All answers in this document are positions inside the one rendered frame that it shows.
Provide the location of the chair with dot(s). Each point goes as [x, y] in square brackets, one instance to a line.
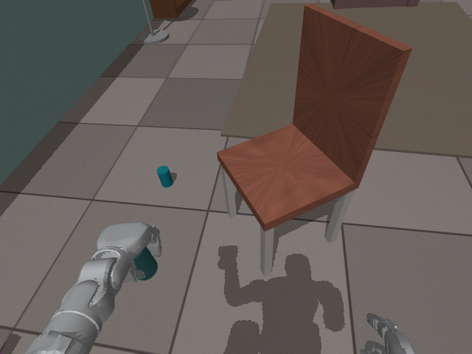
[347, 77]

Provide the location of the right robot hand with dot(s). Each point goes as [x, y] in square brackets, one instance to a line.
[395, 342]

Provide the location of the bookshelf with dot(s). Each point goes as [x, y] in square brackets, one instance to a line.
[168, 8]

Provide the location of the floor lamp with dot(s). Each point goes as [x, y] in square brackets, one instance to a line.
[152, 37]

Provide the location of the left robot arm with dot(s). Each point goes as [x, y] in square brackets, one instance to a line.
[86, 306]

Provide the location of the left robot hand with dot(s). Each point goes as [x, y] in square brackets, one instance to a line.
[132, 238]

